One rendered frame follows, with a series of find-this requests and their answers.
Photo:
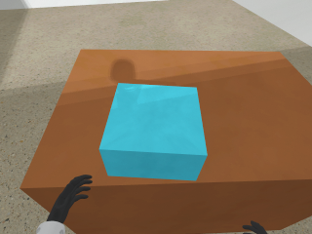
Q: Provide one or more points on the right robot hand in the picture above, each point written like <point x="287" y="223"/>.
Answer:
<point x="254" y="227"/>

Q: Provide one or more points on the left robot hand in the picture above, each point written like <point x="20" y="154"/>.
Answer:
<point x="68" y="196"/>

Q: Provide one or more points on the pedestal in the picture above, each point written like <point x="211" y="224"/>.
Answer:
<point x="256" y="111"/>

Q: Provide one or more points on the robot left forearm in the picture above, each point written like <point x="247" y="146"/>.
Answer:
<point x="50" y="227"/>

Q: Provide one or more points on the carton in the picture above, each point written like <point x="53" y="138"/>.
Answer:
<point x="154" y="131"/>

